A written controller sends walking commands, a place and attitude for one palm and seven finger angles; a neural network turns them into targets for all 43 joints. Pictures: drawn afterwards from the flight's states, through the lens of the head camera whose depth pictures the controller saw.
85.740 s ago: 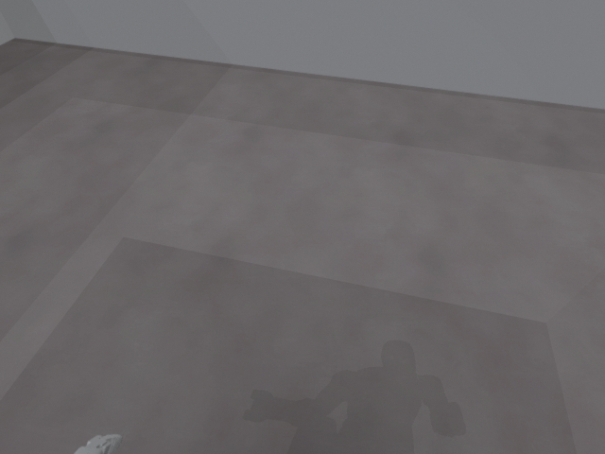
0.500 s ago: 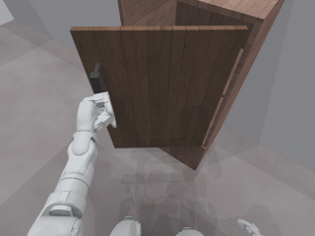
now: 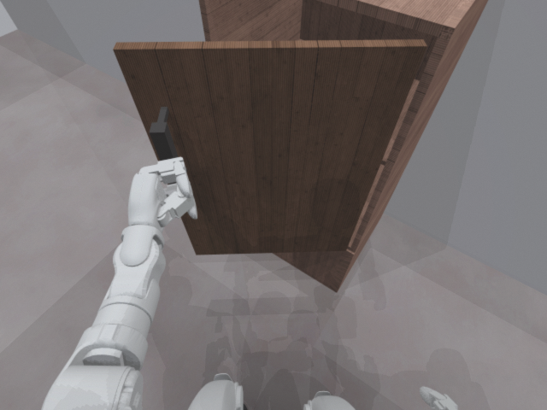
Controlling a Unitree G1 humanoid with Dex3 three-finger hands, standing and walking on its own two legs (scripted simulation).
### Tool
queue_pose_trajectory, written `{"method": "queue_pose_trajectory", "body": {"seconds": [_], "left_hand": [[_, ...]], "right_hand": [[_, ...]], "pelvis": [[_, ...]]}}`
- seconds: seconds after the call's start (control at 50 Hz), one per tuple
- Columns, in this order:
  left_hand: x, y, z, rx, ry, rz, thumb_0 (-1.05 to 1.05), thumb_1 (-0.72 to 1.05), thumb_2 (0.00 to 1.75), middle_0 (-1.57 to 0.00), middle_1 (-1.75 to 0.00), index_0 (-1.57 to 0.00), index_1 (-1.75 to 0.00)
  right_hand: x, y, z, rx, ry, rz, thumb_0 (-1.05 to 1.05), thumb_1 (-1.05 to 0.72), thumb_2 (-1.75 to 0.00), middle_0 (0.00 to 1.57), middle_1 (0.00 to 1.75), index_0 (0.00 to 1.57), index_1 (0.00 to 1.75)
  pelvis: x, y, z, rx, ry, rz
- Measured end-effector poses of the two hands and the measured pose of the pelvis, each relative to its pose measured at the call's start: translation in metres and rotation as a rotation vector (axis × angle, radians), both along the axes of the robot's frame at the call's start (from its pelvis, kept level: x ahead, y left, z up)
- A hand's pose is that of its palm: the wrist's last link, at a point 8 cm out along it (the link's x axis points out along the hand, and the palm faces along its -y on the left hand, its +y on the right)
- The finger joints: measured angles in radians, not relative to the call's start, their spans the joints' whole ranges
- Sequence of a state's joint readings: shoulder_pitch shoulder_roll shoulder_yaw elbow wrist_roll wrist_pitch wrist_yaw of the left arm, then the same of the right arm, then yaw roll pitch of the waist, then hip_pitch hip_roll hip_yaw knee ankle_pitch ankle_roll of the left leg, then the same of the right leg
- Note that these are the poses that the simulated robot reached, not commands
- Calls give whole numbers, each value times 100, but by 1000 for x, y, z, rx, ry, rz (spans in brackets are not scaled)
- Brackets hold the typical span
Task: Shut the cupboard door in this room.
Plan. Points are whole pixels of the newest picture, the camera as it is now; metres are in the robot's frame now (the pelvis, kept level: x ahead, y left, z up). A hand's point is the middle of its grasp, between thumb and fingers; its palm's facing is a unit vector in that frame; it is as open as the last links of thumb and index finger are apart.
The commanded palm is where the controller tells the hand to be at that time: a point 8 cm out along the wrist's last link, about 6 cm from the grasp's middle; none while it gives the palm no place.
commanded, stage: push the door shut along its arc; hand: left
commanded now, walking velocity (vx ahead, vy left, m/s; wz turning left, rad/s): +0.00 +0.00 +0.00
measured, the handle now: (173, 154) +0.51 +0.17 +0.06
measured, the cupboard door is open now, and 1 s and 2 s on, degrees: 36 21 9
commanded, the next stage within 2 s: pull the fist back off the door in 1.80 s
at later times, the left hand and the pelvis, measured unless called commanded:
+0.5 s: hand (196, 165) +0.47 +0.13 +0.07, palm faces -0.11 -0.99 -0.04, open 3.1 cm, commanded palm +0.46 +0.17 +0.07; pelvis +0.00 +0.00 -0.01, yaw +0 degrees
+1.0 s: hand (212, 140) +0.53 +0.11 +0.07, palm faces -0.23 -0.97 -0.03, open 3.1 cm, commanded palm +0.53 +0.15 +0.07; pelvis +0.00 +0.01 -0.03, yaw -1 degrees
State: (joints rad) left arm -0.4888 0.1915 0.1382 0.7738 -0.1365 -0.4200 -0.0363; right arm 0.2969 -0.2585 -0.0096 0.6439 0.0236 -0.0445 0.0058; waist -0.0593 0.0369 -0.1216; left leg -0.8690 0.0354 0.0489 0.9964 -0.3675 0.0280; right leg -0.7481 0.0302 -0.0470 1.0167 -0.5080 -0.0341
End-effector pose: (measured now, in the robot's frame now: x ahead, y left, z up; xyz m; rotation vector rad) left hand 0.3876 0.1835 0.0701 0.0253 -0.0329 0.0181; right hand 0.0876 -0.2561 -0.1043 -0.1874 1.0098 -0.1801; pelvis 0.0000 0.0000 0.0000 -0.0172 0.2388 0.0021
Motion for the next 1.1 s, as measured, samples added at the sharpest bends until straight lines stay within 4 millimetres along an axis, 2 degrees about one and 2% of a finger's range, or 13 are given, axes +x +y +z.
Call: {"method": "queue_pose_trajectory", "body": {"seconds": [0.08,0.18,0.46,0.58,0.84,1.1], "left_hand": [[7,-2,0,16,6,-21,1,90,90,-130,-150,-130,-150],[27,-1,0,16,19,-42,2,90,90,-130,-150,-130,-150],[67,2,1,11,39,-112,1,90,90,-131,-150,-130,-150],[81,-3,2,15,42,-156,2,90,90,-130,-150,-130,-150],[119,-16,3,2,60,-216,2,90,90,-130,-150,-130,-150],[147,-22,5,11,72,-272,2,90,90,-130,-150,-130,-150]], "right_hand": [[2,2,-2,2,-1,6,1,-91,-90,20,29,20,30],[-3,2,-6,-5,21,-1,1,-91,-90,20,30,20,30],[-54,-6,-18,-23,174,-61,1,-91,-90,20,30,20,30],[-72,-7,-19,-32,218,-90,1,-91,-90,20,29,20,30],[-96,-6,-22,-48,257,-123,1,-91,-90,20,30,20,30],[-117,2,-27,-41,326,-148,0,-91,-90,21,30,20,30]], "pelvis": [[-1,0,-1,-1,2,4],[-2,-1,-5,-5,17,7],[-1,2,-14,-13,72,5],[-1,3,-17,-18,91,2],[-4,5,-27,-32,145,-6],[-3,8,-36,-46,188,-9]]}}
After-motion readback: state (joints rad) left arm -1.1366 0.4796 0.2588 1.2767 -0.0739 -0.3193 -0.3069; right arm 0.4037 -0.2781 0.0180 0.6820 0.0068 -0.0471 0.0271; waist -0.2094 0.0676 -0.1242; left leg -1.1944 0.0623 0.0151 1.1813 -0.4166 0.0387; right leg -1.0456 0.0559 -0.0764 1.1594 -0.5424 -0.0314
